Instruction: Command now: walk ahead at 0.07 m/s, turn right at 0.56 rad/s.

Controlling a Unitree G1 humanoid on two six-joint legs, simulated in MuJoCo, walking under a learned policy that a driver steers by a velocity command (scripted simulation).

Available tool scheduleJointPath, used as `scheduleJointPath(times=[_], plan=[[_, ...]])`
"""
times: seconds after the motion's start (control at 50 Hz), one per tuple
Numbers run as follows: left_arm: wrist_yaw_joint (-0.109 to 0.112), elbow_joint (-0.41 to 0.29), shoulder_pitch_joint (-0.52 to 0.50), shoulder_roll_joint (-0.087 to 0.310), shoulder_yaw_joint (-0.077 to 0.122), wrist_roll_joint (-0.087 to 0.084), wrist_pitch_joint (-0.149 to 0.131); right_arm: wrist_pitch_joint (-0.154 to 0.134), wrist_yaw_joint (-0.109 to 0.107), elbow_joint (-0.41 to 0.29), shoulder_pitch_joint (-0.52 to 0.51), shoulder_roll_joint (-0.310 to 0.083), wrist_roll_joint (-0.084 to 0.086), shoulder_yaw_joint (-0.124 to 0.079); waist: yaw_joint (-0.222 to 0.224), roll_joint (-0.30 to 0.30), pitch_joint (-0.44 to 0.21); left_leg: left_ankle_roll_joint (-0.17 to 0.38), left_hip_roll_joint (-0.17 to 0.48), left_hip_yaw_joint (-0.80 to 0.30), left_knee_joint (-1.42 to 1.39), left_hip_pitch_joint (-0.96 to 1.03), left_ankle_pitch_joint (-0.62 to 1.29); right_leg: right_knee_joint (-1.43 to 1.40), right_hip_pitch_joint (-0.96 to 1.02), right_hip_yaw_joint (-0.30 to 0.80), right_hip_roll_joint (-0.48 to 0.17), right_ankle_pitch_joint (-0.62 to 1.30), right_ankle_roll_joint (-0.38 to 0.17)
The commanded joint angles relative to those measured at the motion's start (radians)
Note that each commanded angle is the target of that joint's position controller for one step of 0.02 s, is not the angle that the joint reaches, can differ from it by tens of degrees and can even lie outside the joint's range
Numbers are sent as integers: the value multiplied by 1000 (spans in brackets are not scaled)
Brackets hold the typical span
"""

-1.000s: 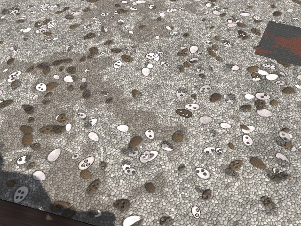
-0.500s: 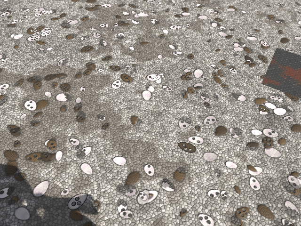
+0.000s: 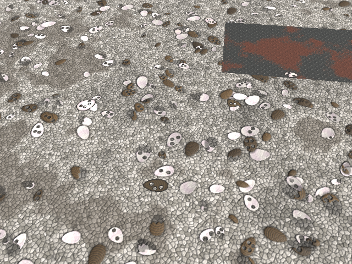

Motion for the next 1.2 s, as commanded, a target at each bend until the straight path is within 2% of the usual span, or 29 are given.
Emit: scheduleJointPath(times=[0.02, 0.04, 0.06, 0.08, 0.1, 0.12, 0.14, 0.16, 0.18, 0.26, 0.36, 0.44, 0.5, 0.56, 0.6, 0.62, 0.64, 0.66, 0.68, 0.7, 0.72, 0.74, 0.78, 0.86, 0.92, 1.0, 1.1, 1.14, 1.2], plan=[[40, 156, 423, 138, 56, 33, -4, 24, 18, -17, -5, -100, 51, -28, 220, -138, -180, 52, -18, -44, 710, -372, 137, -67, 627, 21, -24, 239, -89], [22, 137, 457, 276, 69, 17, -14, 30, 22, -65, 100, -55, 83, -19, 155, -226, -310, 13, -74, -148, 1081, -805, -233, 361, 1003, 260, -295, 1130, -244], [24, 83, 473, 288, 71, -52, -16, 36, 18, -118, -3, -81, 52, -7, 225, -68, -513, -8, -43, -268, 1105, -900, -113, 288, 1035, 450, -422, 1048, -357], [46, 48, 374, 239, 55, -68, -3, 53, 10, -129, -66, -92, 15, -6, 185, 73, -442, -11, -23, -289, 1057, -904, 36, 184, 831, 433, -403, 652, -357], [82, 18, 281, 215, 44, -51, 7, 59, 8, -157, -86, -54, 0, 13, 142, 7, -423, -20, -24, -317, 1028, -943, 116, 80, 686, 526, -441, 157, -396], [97, -10, 194, 154, 22, -48, 6, 70, 13, -142, -103, -79, -39, 13, 106, 76, -338, -12, 3, -350, 929, -887, 227, -6, 484, 519, -390, -189, -372], [98, -18, 165, 134, 7, -38, 0, 98, 14, -146, -136, -97, -49, 6, 97, 54, -261, -10, -13, -337, 887, -780, 266, -45, 260, 509, -351, -274, -360], [89, -17, 141, 124, -7, -18, -7, 118, 12, -151, -142, -117, -37, 0, 56, 80, -197, -13, -17, -340, 755, -695, 396, -65, 84, 433, -262, -359, -313], [90, -11, 135, 127, -9, -16, -19, 127, 10, -173, -183, -94, -36, 3, 52, 61, -166, -17, -36, -351, 740, -692, 457, -42, 5, 423, -220, -338, -288], [112, -3, 184, 121, -18, -26, -28, 136, 17, -252, -266, -7, -41, 33, 77, 23, -204, -45, -89, -358, 666, -849, 581, 45, 44, 452, -116, -501, -254], [130, -52, 254, 112, -19, -22, -15, 146, 19, -360, -387, -1, -54, 42, 136, -18, -197, -82, -116, -395, 655, -1005, 549, 19, 148, 605, -101, -815, -235], [138, -95, 269, 114, -10, -10, -6, 150, 25, -421, -409, -3, -45, 49, 145, -54, -197, -91, -119, -390, 530, -940, 503, -22, 186, 631, -98, -884, -219], [140, -128, 228, 129, 7, -6, 9, 148, 41, -445, -386, -14, -35, 56, 135, -93, -202, -71, -96, -375, 217, -712, 480, -90, 136, 600, -86, -940, -169], [118, -166, 162, 138, 19, -14, 34, 146, 60, -410, -244, -34, 0, 53, 92, -156, -194, 8, -103, -341, -151, -277, 398, -162, -62, 537, -62, -1007, -115], [102, -172, 172, 135, 22, -18, 50, 150, 59, -336, -67, -67, 13, 28, 31, -143, -130, 74, -123, -277, -407, -27, 442, -151, -208, 523, -58, -1177, -69], [101, -169, 186, 105, 19, -7, 48, 142, 45, -292, 19, -72, 11, 20, -5, -32, -70, 81, -110, -310, -525, 34, 376, 24, -282, 461, 9, -1213, -40], [98, -167, 181, 21, 5, -1, 38, 120, 38, -261, 70, -66, 14, 30, -18, 178, -30, 64, -34, -425, -563, 46, 205, 417, -427, 267, 163, -1133, 4], [94, -223, 144, -60, -11, -3, 15, 102, 48, -304, 71, -130, 22, 40, -17, 275, 20, 116, 279, -955, -710, 50, -33, 649, -738, 247, 297, -1234, 52], [94, -254, 37, 25, 14, 20, -17, 95, 35, -282, 46, -193, 8, 16, -31, 199, 114, 139, 277, -1114, -886, -83, -34, 691, -802, 396, 283, -1064, 81], [94, -241, 75, 41, 21, 19, -22, 84, 26, -275, -44, -212, -24, 9, 59, 239, 116, 127, 246, -1037, -847, -163, 10, 810, -746, 400, 279, -962, 77], [93, -210, 108, 46, 18, 26, -16, 74, 32, -276, -117, -173, -33, 14, 100, 240, 77, 94, 166, -869, -774, -220, 130, 962, -691, 351, 285, -884, 75], [89, -167, 174, 48, 18, 30, -10, 67, 41, -276, -151, -147, -37, 18, 128, 248, -4, 69, 98, -747, -745, -250, 179, 1091, -630, 301, 287, -815, 79], [72, -129, 248, 61, 20, 27, 5, 57, 59, -255, -156, -106, -22, 24, 156, 249, -75, 81, 47, -660, -750, -330, 148, 1294, -544, 234, 263, -748, 95], [56, -165, 134, 19, -17, 30, 19, 44, 60, -182, -14, -124, -4, 6, 82, 109, -17, 133, 57, -671, -759, -238, 129, 1349, -683, 196, 188, -681, 93], [58, -189, 61, 4, -28, 35, 14, 31, 46, -111, 119, -128, 5, -6, 25, 123, -37, 162, 76, -715, -764, -46, 166, 1219, -770, 173, 127, -625, 95], [57, -204, -4, -9, -35, 23, 2, 22, 34, -62, 178, -106, 2, -12, -4, 153, -25, 209, 106, -741, -798, 72, 216, 994, -797, 149, 41, -559, 114], [35, -190, -63, -37, -48, -14, -16, 22, 42, -62, 137, -111, 3, -26, -5, 143, 27, 233, 116, -660, -868, -83, 301, 543, -483, 110, -10, -473, 129], [23, -199, -115, -51, -51, -34, -22, 19, 51, -54, 154, -119, 6, -34, -29, 147, 52, 233, 129, -629, -901, -124, 320, 409, -359, 78, -6, -477, 107], [20, -186, -140, -46, -45, -43, -38, 14, 64, -53, 148, -114, 1, -36, -43, 126, 74, 229, 126, -591, -901, -143, 360, 232, -182, 34, 21, -543, 69]])
Keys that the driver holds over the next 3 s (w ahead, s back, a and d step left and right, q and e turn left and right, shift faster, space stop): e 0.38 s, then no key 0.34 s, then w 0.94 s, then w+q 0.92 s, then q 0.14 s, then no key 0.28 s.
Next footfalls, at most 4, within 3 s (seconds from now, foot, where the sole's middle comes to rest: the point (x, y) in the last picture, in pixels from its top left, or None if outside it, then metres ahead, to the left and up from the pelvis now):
0.02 right None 0.17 -0.07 -0.82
0.64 left None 0.13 0.16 -0.82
1.30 right None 0.24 -0.12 -0.82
1.80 left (196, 228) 0.61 -0.09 -0.82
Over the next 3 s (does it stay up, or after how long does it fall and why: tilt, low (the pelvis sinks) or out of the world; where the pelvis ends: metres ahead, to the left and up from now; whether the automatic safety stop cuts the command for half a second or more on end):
stays up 0.99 -0.16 -0.05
